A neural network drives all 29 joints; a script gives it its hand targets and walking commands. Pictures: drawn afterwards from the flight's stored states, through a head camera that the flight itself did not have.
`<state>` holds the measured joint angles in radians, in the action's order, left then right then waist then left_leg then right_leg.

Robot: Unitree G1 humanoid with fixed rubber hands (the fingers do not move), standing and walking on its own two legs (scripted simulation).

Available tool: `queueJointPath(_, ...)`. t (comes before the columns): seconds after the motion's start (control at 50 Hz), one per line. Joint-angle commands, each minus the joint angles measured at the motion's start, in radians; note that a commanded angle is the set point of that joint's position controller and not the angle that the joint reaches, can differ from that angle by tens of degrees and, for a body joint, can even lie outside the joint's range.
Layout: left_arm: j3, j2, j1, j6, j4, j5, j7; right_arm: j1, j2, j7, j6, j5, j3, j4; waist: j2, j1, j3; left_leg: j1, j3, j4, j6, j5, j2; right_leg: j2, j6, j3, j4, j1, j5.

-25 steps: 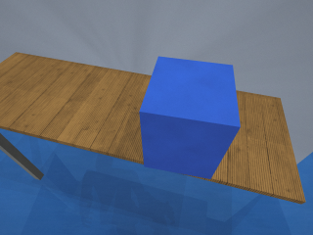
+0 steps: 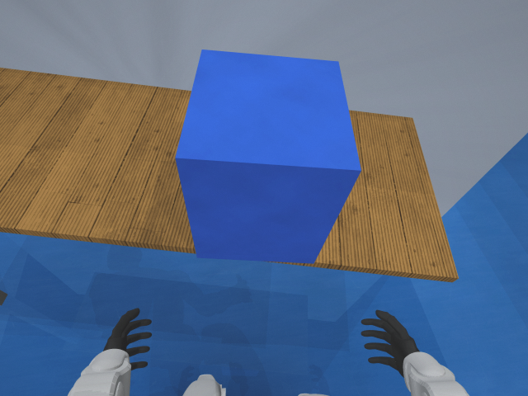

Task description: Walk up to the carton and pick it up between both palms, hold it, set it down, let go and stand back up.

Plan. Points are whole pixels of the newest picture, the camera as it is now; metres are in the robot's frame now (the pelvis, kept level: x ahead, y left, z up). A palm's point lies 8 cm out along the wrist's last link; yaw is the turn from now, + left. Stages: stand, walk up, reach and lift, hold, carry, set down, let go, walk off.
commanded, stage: reach and lift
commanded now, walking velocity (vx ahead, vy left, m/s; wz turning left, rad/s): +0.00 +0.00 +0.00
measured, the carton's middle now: (262, 166) +0.45 +0.01 +0.08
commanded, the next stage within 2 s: none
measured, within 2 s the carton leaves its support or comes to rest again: neither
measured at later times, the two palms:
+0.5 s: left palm (95, 367) +0.19 +0.24 -0.04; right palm (390, 347) +0.20 -0.18 -0.06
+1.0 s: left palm (105, 354) +0.20 +0.22 -0.02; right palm (399, 351) +0.19 -0.18 -0.02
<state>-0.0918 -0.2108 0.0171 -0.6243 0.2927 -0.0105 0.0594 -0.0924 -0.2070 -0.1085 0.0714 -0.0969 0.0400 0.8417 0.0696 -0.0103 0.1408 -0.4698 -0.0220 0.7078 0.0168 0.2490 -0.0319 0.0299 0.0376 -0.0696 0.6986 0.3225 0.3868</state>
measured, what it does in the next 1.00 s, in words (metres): stands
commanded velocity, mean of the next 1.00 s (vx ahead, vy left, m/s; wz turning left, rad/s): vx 0.00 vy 0.00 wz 0.00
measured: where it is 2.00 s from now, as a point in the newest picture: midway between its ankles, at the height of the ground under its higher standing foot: outside the picture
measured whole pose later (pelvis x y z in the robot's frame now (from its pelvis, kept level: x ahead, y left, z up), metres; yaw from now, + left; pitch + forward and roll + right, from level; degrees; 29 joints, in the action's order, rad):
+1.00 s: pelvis +0.04 +0.02 +0.03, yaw -4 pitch -2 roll +0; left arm 0.02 -0.15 0.31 -0.13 0.27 -0.06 0.08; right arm 0.29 -0.12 -0.01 -0.12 -0.07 0.02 0.47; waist 0.03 0.06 0.01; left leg -0.17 0.07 0.32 -0.01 0.12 -0.01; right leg 0.00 0.00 0.02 0.31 0.05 0.23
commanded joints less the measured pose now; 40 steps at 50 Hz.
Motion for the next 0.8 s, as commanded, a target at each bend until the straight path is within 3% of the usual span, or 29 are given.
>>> queueJointPath(0.0, -0.115, -0.153, 0.116, 0.037, 0.079, 0.093, -0.018, -0.04, -0.173, 0.081, -0.072, 0.01, 0.024, -0.141, -0.101, 0.108, -0.249, 0.364, 0.078, -0.156, 0.036, -0.246, 0.058, 0.011, -0.039, -0.028, -0.241, 0.046, -0.3)
queueJointPath(0.04, -0.143, -0.191, 0.013, 0.089, 0.096, 0.084, -0.017, -0.075, -0.093, 0.106, -0.083, 0.059, 0.013, -0.25, -0.029, 0.154, -0.167, 0.26, 0.109, -0.19, 0.0, -0.093, 0.058, -0.018, -0.076, 0.02, -0.275, 0.052, -0.186)
queueJointPath(0.08, -0.16, -0.204, -0.081, 0.138, 0.072, 0.076, -0.016, -0.068, -0.028, 0.116, -0.074, 0.095, -0.001, -0.354, -0.012, 0.173, -0.149, 0.186, 0.131, -0.219, -0.018, -0.029, 0.049, -0.054, -0.096, 0.096, -0.308, 0.027, -0.06)
queueJointPath(0.12, -0.147, -0.187, -0.165, 0.177, 0.019, 0.055, -0.011, -0.053, 0.018, 0.118, -0.056, 0.107, -0.015, -0.414, -0.038, 0.152, -0.186, 0.138, 0.142, -0.226, -0.022, 0.013, 0.038, -0.094, -0.103, 0.179, -0.315, -0.002, 0.013)
queueJointPath(0.16, -0.111, -0.172, -0.213, 0.206, -0.037, 0.019, -0.007, -0.029, 0.033, 0.125, -0.038, 0.113, -0.034, -0.445, -0.064, 0.108, -0.237, 0.152, 0.148, -0.224, -0.022, 0.026, 0.028, -0.119, -0.101, 0.215, -0.303, -0.009, 0.0)
queueJointPath(0.22, -0.064, -0.174, -0.208, 0.233, -0.08, -0.045, -0.015, 0.02, 0.028, 0.152, -0.027, 0.121, -0.053, -0.437, -0.078, 0.053, -0.321, 0.199, 0.147, -0.218, -0.022, -0.002, 0.017, -0.129, -0.106, 0.203, -0.27, -0.014, -0.141)
queueJointPath(0.26, -0.055, -0.191, -0.148, 0.249, -0.075, -0.079, -0.033, 0.075, 0.018, 0.175, -0.037, 0.117, -0.05, -0.424, -0.054, 0.032, -0.37, 0.231, 0.138, -0.22, -0.022, -0.056, 0.021, -0.122, -0.125, 0.168, -0.247, -0.053, -0.313)
queueJointPath(0.32, -0.071, -0.21, 0.002, 0.279, -0.035, -0.105, -0.068, 0.172, -0.005, 0.21, -0.07, 0.093, -0.022, -0.409, 0.009, 0.025, -0.402, 0.308, 0.113, -0.244, -0.013, -0.198, 0.046, -0.098, -0.165, 0.101, -0.237, -0.15, -0.602)
queueJointPath(0.36, -0.079, -0.2, 0.103, 0.294, -0.006, -0.108, -0.086, 0.224, -0.019, 0.225, -0.096, 0.067, 0.005, -0.395, 0.032, 0.03, -0.386, 0.381, 0.103, -0.266, -0.002, -0.296, 0.061, -0.073, -0.175, 0.059, -0.254, -0.185, -0.691)
queueJointPath(0.4, -0.076, -0.174, 0.186, 0.303, 0.008, -0.101, -0.095, 0.249, -0.027, 0.231, -0.119, 0.045, 0.024, -0.385, 0.031, 0.041, -0.355, 0.443, 0.099, -0.286, 0.009, -0.37, 0.066, -0.046, -0.165, 0.029, -0.286, -0.193, -0.678)
queueJointPath(0.46, -0.064, -0.142, 0.24, 0.312, -0.007, -0.075, -0.092, 0.251, -0.032, 0.224, -0.146, 0.041, 0.021, -0.404, 0.004, 0.061, -0.29, 0.502, 0.092, -0.314, 0.018, -0.421, 0.062, -0.013, -0.137, 0.005, -0.351, -0.149, -0.536)
queueJointPath(0.54, -0.034, -0.138, 0.14, 0.349, -0.056, -0.06, -0.062, 0.206, -0.013, 0.193, -0.17, 0.079, -0.027, -0.487, -0.048, 0.074, -0.199, 0.532, 0.092, -0.344, 0.007, -0.323, 0.047, -0.001, -0.096, -0.001, -0.433, 0.0, -0.241)
queueJointPath(0.6, 0.009, -0.127, 0.08, 0.398, -0.137, -0.063, -0.027, 0.196, 0.004, 0.161, -0.183, 0.073, -0.044, -0.56, -0.116, 0.078, -0.198, 0.53, 0.097, -0.369, 0.006, -0.224, 0.033, -0.011, -0.059, 0.009, -0.449, 0.041, -0.121)
queueJointPath(0.7, 0.07, -0.065, 0.111, 0.493, -0.2, -0.056, 0.032, 0.259, -0.009, 0.102, -0.21, 0.027, -0.056, -0.552, -0.191, 0.071, -0.251, 0.568, 0.086, -0.381, 0.017, -0.198, 0.017, -0.02, -0.016, 0.032, -0.448, 0.035, -0.102)
queueJointPath(0.78, 0.081, -0.028, 0.192, 0.524, -0.154, -0.037, 0.039, 0.324, -0.035, 0.082, -0.23, 0.016, -0.067, -0.478, -0.156, 0.062, -0.253, 0.623, 0.067, -0.376, 0.016, -0.269, 0.013, -0.01, -0.007, 0.037, -0.467, 0.026, -0.148)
